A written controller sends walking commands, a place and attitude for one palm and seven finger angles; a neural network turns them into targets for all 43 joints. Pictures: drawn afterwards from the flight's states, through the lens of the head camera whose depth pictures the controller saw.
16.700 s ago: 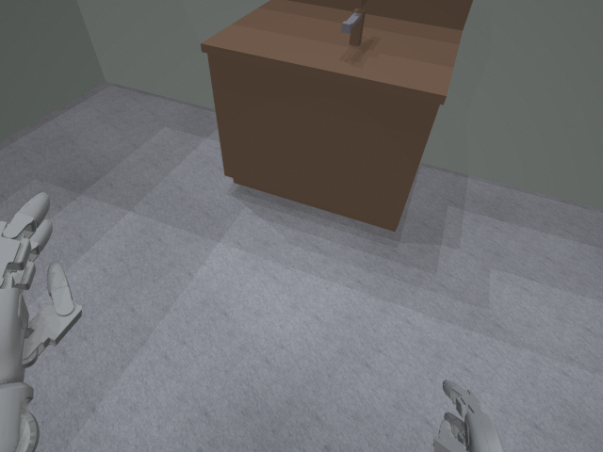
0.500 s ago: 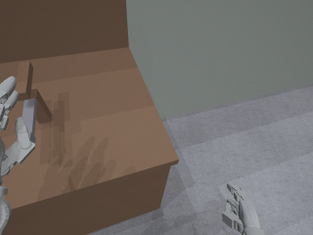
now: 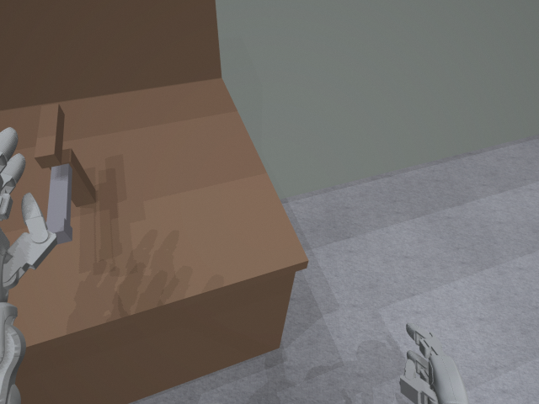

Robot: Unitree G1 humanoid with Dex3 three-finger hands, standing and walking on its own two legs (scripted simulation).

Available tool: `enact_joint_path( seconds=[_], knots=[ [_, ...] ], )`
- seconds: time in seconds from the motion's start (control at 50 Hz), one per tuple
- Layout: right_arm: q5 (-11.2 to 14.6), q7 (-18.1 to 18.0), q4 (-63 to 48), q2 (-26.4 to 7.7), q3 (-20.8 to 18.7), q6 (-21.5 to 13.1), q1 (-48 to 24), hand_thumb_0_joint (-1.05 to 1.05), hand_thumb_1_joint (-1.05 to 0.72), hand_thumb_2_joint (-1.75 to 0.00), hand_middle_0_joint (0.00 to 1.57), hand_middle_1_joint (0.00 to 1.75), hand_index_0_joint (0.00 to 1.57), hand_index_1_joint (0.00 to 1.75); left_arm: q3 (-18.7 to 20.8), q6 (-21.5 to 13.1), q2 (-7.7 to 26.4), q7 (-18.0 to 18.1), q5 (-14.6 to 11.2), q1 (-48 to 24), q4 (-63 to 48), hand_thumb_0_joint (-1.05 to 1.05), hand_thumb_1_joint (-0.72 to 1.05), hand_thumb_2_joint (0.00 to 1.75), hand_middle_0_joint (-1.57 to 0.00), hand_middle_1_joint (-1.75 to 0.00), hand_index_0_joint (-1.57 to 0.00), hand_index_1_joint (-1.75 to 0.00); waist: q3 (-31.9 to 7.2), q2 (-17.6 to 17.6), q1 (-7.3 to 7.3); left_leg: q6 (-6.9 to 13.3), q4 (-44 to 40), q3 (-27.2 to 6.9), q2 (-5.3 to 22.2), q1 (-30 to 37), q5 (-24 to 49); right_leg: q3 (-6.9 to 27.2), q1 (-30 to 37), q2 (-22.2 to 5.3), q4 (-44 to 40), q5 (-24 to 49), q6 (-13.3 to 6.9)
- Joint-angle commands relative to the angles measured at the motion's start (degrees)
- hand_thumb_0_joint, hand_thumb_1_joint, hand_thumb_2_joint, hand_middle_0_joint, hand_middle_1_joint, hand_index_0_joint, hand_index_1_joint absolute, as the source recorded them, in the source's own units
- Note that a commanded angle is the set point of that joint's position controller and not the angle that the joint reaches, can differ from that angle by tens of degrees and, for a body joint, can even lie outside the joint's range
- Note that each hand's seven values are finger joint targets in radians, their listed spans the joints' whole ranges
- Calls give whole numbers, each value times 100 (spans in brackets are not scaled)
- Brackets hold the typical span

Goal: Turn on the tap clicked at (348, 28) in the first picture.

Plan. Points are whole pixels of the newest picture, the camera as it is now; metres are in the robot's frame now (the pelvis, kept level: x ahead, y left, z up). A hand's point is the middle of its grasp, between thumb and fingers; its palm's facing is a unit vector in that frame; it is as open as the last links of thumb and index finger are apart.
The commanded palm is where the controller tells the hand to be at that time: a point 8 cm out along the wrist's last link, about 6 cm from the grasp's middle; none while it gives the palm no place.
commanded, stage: come to a stop and stand still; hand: left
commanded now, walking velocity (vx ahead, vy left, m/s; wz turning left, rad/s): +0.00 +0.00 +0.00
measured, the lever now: (58, 231) +0.32 +0.35 +0.06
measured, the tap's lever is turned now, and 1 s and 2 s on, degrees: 0 0 0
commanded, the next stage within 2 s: look again from close up in 1.42 s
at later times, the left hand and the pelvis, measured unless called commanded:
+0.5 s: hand (14, 272) +0.21 +0.29 +0.16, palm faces +0.40 -0.85 -0.35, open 7.4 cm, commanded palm +0.15 +0.33 +0.18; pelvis +0.00 +0.04 +0.00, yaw +2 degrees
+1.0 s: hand (34, 239) +0.24 +0.29 +0.16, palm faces +0.39 -0.84 -0.38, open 7.4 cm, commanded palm +0.18 +0.32 +0.18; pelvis +0.03 +0.03 +0.00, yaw +2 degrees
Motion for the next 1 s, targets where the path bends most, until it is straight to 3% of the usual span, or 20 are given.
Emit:
enact_joint_path(
  seconds=[0.0, 0.02, 0.06, 0.08, 0.1, 0.18, 0.22, 0.3, 0.4, 0.44, 0.48, 0.6, 0.68, 0.7, 0.78, 0.8, 0.84, 0.88, 0.9, 0.98],
  knots=[
    [-31, -7, -982, -528, -177, -284, -553, 0, -90, -90, 20, 30, 20, 30, 290, -405, 1082, 91, -7, 795, -1773, 0, 90, 90, -20, -30, -20, -30, -1047, -493, 35, 90, -96, -570, 60, 446, -507, 895, -254, -795, -1030, -335, 35],
    [-46, -66, -1010, -501, -162, -270, -552, 0, -90, -90, 20, 30, 20, 30, 498, -419, 1246, 111, -31, 781, -1774, 0, 90, 90, -20, -30, -20, -30, -899, -678, 12, 55, 3, -575, -27, 495, -715, 1025, -597, -859, -1231, -934, -87],
    [-66, -177, -981, -476, -130, -223, -555, 0, -90, -90, 20, 30, 20, 30, 793, -446, 1418, 133, -84, 738, -1663, 0, 90, 90, -20, -30, -20, -30, -564, -572, -51, 31, 75, -603, -65, 593, -827, 1104, -1133, -899, -1465, -1683, -192],
    [-78, -235, -933, -503, -119, -183, -609, 0, -90, -90, 20, 30, 20, 30, 1055, -460, 1697, 177, -81, 580, -1782, 0, 90, 90, -20, -30, -20, -30, -504, -331, -63, 25, -53, -669, -23, 678, -804, 1010, -1238, -839, -1417, -1706, -196],
    [-81, -263, -912, -490, -114, -181, -559, 0, -90, -90, 20, 30, 20, 30, 833, -487, 1424, 177, -97, 391, -1756, 0, 90, 90, -20, -30, -20, -30, -516, -99, -126, 58, -237, -765, 14, 591, -964, 907, -1109, -767, -1288, -1686, -173],
    [-74, -282, -849, -517, -71, -335, -569, 0, -90, -90, 20, 30, 20, 30, 532, -575, 1155, 122, 38, -177, -1593, 0, 90, 90, -20, -30, -20, -30, -405, 910, -71, 216, -1315, -1305, 416, -40, -2152, 485, -315, -278, -568, -1126, -5],
    [-63, -241, -805, -539, -75, -433, -455, 0, -90, -90, 20, 30, 20, 30, 311, -599, 988, 104, 137, -321, -1555, 0, 90, 90, -20, -30, -20, -30, -577, 1034, -36, 314, -1667, -1473, 603, -560, -2641, 286, 388, -186, -8, -729, 7],
    [-73, -101, -746, -551, -105, -529, -386, 0, -90, -90, 20, 30, 20, 30, -82, -540, 662, 64, 237, -99, -1648, 0, 90, 90, -20, -30, -20, -30, -866, 932, -48, 254, -1541, -1348, 537, -283, -2425, 250, 474, -200, -114, -440, 19],
    [-122, -64, -705, -505, -71, -454, -425, 0, -90, -90, 20, 30, 20, 30, 249, -488, 902, 103, 253, 222, -1658, 0, 90, 90, -20, -30, -20, -30, -774, 277, -45, 161, -1277, -1264, 377, -183, -2164, 366, 291, -274, -652, -488, -2],
    [-129, -87, -705, -486, -58, -439, -432, 0, -90, -90, 20, 30, 20, 30, 340, -499, 938, 99, 220, 171, -1620, 0, 90, 90, -20, -30, -20, -30, -681, 214, -62, 117, -1105, -1190, 262, -21, -1869, 534, 47, -339, -877, -560, -40],
    [-124, -113, -673, -472, -47, -428, -487, 0, -90, -90, 20, 30, 20, 30, 467, -505, 1062, 102, 215, 22, -1713, 0, 90, 90, -20, -30, -20, -30, -704, 303, -81, 88, -1045, -1165, 262, 237, -1487, 522, -55, -343, -918, -343, -36],
    [-119, -142, -671, -478, -19, -453, -480, 0, -90, -90, 20, 30, 20, 30, 80, -508, 768, 78, 208, -235, -1743, 0, 90, 90, -20, -30, -20, -30, -955, 819, -71, 73, -1312, -1346, 446, 526, -1070, 321, 180, -244, -530, 134, 27],
    [-93, -124, -696, -448, -43, -415, -499, 0, -90, -90, 20, 30, 20, 30, 176, -454, 851, 124, 222, 58, -1763, 0, 90, 90, -20, -30, -20, -30, -1095, 668, -43, 7, -1090, -1233, 395, 661, -350, 301, 333, -337, -621, 479, 6],
    [-113, -115, -705, -477, -43, -381, -462, 0, -90, -90, 20, 30, 20, 30, 55, -450, 726, 106, 196, 155, -1737, 0, 90, 90, -20, -30, -20, -30, -1121, 530, -58, 11, -1015, -1177, 340, 656, -132, 294, 363, -339, -640, 578, 2],
    [-75, -144, -734, -459, -74, -275, -507, 0, -90, -90, 20, 30, 20, 30, 444, -412, 1042, 140, 142, 516, -1761, 0, 90, 90, -20, -30, -20, -30, -1282, 381, -47, -65, -670, -1026, 273, 878, 916, 285, 420, -442, -677, 1038, -12],
    [-92, -137, -750, -488, -64, -234, -470, 0, -90, -90, 20, 30, 20, 30, 307, -419, 887, 104, 95, 569, -1773, 0, 90, 90, -20, -30, -20, -30, -1318, 341, -62, -54, -642, -1005, 243, 858, 1078, 251, 459, -430, -659, 1115, -9],
    [-70, -149, -773, -499, -83, -196, -460, 0, -90, -90, 20, 30, 20, 30, 377, -428, 967, 97, 65, 575, -1862, 0, 90, 90, -20, -30, -20, -30, -1354, 549, -66, -75, -575, -998, 265, 963, 1456, 258, 453, -447, -603, 1235, -13],
    [-37, -182, -780, -457, -71, -167, -527, 0, -90, -90, 20, 30, 20, 30, 502, -397, 1101, 124, 60, 614, -1908, 0, 90, 90, -20, -30, -20, -30, -1344, 561, -67, -98, -495, -965, 283, 1029, 1683, 227, 427, -468, -590, 1316, -2],
    [-67, -176, -783, -484, -55, -142, -489, 0, -90, -90, 20, 30, 20, 30, 357, -398, 946, 94, 24, 675, -1823, 0, 90, 90, -20, -30, -20, -30, -1336, 441, -73, -45, -499, -958, 272, 974, 1582, 233, 436, -458, -633, 1335, 6],
    [-8, -210, -780, -475, -81, -127, -542, 0, -90, -90, 20, 30, 20, 30, 386, -354, 1033, 129, 30, 567, -1956, 0, 90, 90, -20, -30, -20, -30, -1323, 506, -82, -42, -464, -944, 278, 1076, 1550, 319, 384, -508, -636, 1379, -5]
  ],
)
